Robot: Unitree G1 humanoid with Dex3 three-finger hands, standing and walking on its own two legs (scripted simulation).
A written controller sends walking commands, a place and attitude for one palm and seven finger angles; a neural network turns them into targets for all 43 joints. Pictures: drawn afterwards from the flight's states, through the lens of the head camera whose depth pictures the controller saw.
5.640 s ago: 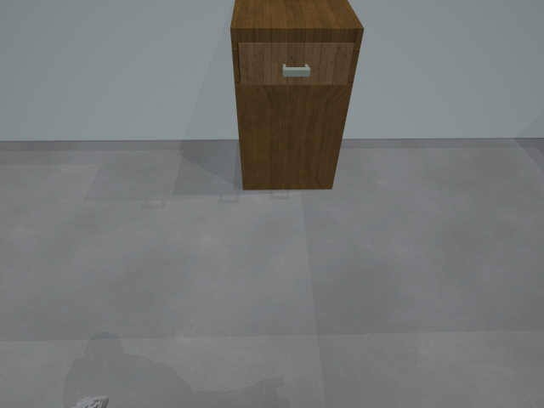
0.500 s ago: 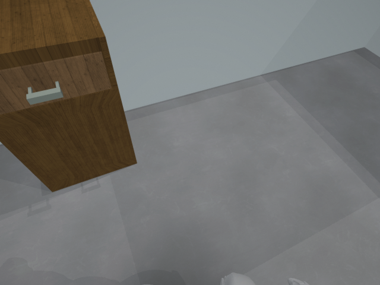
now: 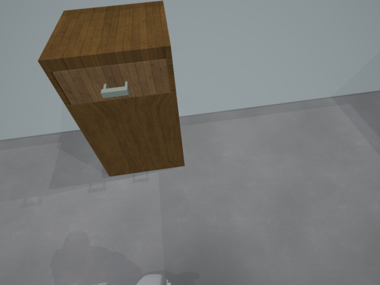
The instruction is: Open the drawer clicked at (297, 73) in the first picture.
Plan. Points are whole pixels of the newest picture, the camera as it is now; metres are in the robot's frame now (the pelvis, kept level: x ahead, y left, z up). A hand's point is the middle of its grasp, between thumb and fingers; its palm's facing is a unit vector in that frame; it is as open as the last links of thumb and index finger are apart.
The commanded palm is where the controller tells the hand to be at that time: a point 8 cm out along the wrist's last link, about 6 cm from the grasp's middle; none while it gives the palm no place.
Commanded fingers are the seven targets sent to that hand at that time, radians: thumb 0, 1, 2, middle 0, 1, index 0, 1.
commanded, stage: turn to face it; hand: left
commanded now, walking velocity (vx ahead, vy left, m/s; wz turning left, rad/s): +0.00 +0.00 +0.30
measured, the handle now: (115, 88) +0.81 +0.35 -0.09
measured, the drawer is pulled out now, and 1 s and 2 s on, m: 0.00 0.00 0.00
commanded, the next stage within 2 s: take the last steps up to it in 0.22 s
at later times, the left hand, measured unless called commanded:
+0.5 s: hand out of the picture +0.02 +0.26 -0.17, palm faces +0.16 -0.96 -0.22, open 7.4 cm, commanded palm none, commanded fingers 0.00 0.90 0.90 -0.20 -0.30 -0.20 -0.30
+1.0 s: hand out of the picture +0.01 +0.16 -0.16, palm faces +0.24 -0.95 -0.19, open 7.3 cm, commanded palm none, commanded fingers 0.00 0.90 0.90 -0.20 -0.30 -0.20 -0.30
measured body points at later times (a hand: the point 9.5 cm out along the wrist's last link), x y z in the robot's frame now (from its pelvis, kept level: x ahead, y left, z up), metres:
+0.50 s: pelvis +0.00 +0.05 +0.00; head +0.00 +0.07 +0.45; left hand +0.01 +0.31 -0.15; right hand +0.10 -0.17 -0.13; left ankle -0.02 +0.14 -0.74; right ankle +0.00 -0.10 -0.68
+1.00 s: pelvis +0.11 +0.01 +0.00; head +0.11 +0.00 +0.45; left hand +0.00 +0.21 -0.15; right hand +0.15 -0.22 -0.16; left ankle +0.15 +0.18 -0.67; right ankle +0.05 -0.08 -0.74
